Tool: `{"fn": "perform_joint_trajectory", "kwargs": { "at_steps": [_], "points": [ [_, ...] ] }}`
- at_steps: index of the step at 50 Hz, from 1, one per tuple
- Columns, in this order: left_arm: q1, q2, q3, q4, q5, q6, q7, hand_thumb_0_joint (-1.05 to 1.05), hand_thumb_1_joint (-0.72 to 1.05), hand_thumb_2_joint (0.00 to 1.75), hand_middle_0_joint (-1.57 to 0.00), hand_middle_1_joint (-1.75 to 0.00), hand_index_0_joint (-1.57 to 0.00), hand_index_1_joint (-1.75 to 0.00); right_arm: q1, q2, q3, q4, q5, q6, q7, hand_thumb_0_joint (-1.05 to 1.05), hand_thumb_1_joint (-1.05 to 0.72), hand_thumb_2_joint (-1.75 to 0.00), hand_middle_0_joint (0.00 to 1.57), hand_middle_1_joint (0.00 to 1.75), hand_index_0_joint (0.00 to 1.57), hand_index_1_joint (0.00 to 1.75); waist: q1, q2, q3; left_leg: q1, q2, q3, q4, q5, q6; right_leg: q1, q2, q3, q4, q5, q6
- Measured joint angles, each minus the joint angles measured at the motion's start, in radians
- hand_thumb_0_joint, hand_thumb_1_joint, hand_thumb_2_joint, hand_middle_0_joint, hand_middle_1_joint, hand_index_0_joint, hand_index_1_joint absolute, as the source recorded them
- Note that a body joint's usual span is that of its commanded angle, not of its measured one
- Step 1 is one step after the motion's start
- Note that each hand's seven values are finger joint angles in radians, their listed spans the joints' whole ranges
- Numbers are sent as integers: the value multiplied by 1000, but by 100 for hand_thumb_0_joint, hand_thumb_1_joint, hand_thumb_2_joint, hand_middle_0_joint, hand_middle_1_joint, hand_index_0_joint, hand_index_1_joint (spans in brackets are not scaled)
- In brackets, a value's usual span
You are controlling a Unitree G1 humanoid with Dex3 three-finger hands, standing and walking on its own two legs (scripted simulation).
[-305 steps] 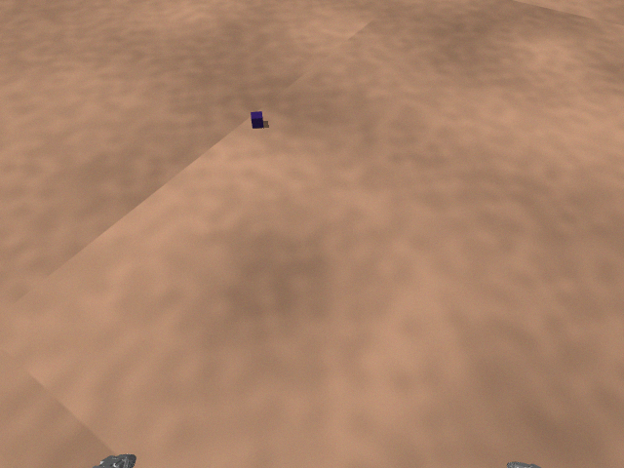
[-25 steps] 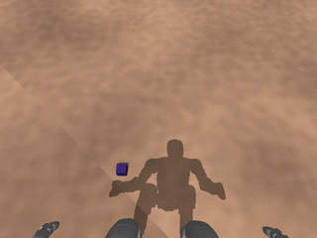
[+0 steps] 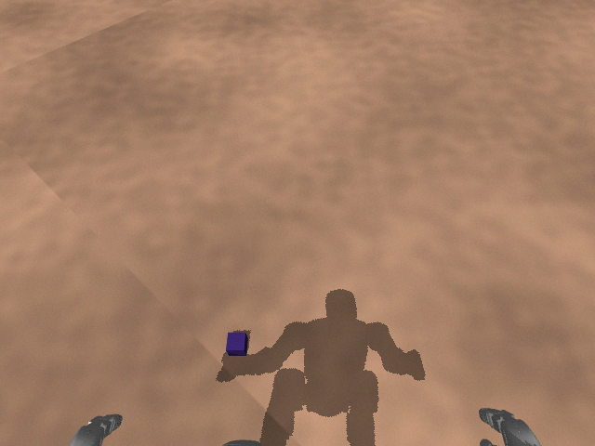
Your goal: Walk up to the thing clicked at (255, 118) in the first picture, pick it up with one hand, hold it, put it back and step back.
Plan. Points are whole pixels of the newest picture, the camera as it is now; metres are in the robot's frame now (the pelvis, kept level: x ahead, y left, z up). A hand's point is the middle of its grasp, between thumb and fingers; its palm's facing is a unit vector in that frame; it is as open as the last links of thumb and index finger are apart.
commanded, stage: walk up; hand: left
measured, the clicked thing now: (237, 344) +0.47 +0.25 -0.75
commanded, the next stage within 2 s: stand in 0.64 s
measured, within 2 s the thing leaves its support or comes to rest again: neither
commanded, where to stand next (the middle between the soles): +0.09 -0.01 m, yaw +1 degrees
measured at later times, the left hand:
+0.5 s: hand out of the picture +0.10 +0.25 -0.15, palm faces +0.01 -0.94 -0.33, open 7.4 cm
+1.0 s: hand out of the picture +0.08 +0.25 -0.15, palm faces +0.00 -0.94 -0.34, open 7.4 cm
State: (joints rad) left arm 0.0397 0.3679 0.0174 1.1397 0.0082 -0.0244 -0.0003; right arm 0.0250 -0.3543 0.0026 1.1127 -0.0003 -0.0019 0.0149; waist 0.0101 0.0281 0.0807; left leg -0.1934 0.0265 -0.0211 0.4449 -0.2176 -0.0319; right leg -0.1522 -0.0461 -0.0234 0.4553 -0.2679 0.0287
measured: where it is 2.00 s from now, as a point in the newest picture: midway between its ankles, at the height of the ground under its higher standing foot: outside the picture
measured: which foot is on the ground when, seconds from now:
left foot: down 0.00-1.00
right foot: down 0.00-1.00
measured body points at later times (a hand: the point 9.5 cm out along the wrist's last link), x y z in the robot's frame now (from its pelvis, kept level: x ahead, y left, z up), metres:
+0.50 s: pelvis +0.00 +0.00 +0.01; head +0.02 +0.01 +0.45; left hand +0.10 +0.30 -0.13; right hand +0.08 -0.30 -0.13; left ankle +0.02 +0.14 -0.74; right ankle -0.01 -0.14 -0.74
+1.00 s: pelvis +0.00 -0.01 +0.01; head +0.02 -0.01 +0.46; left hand +0.08 +0.29 -0.12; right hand +0.10 -0.30 -0.13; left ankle +0.02 +0.14 -0.74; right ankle -0.01 -0.14 -0.74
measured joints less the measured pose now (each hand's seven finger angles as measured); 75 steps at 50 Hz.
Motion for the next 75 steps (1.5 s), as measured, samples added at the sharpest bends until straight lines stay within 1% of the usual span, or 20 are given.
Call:
{"fn": "perform_joint_trajectory", "kwargs": {
  "at_steps": [8, 19, 26, 36, 44, 52, 63, 75],
  "points": [
    [3, -12, 8, 15, 6, 6, -7, 1, 90, 90, -20, -30, -20, -30, 34, -3, -6, 31, -9, 8, 4, 0, -91, -90, 21, 30, 20, 30, -7, -4, -3, 23, 3, -5, -50, 28, -2, 27, 3, -7, -56, 29, -1],
    [1, -24, 15, 14, 5, 11, -8, 1, 90, 90, -20, -30, -21, -30, 69, 6, -9, 41, -13, 4, -1, 0, -91, -90, 21, 30, 20, 30, -16, -30, -12, 33, 0, -11, -64, 31, 0, 48, 2, -14, -86, 39, 1],
    [-1, -24, 15, 11, 5, 12, -7, 1, 90, 90, -20, -30, -20, -30, 64, 12, -10, 28, -13, 1, -4, 0, -91, -90, 21, 30, 20, 30, -17, -32, -18, 35, -3, -13, -67, 30, 3, 53, -2, -16, -94, 40, 4],
    [13, -17, 11, 4, 1, 15, -7, 1, 90, 90, -20, -30, -20, -30, 46, 19, -6, 16, -17, -8, -8, 0, -91, -90, 21, 30, 20, 30, -8, -29, -18, 48, -8, -8, -96, 43, 1, 55, -7, -13, -101, 42, 5],
    [32, -19, 1, 2, 1, 16, -10, 1, 90, 90, -20, -30, -20, -30, 28, 12, -5, 16, -14, -13, -9, 0, -91, -90, 21, 30, 20, 30, -5, -23, -6, 56, -1, -8, -128, 64, -6, 53, -1, -12, -113, 53, -2],
    [51, -28, -6, 4, 0, 14, -10, 1, 90, 90, -20, -30, -20, -30, 31, 3, -4, 23, -12, -7, -7, 0, -91, -90, 21, 30, 20, 30, -5, -17, -13, 65, 11, -11, -134, 68, -16, 59, 12, -16, -115, 54, -13],
    [62, -27, -5, -3, 2, 11, -10, 1, 90, 90, -20, -30, -20, -30, 56, 0, -2, 24, -13, -3, -6, 0, -91, -90, 21, 30, 20, 30, -11, -18, -21, 65, 28, -15, -130, 69, -28, 62, 29, -19, -116, 59, -25],
    [60, -18, -2, -10, 1, 16, -13, 1, 90, 90, -20, -30, -20, -30, 84, 0, 3, 28, -14, -6, -8, 0, -91, -90, 21, 30, 20, 30, -14, -21, -21, 65, 32, -12, -132, 74, -31, 57, 32, -15, -111, 61, -28]
  ]
}}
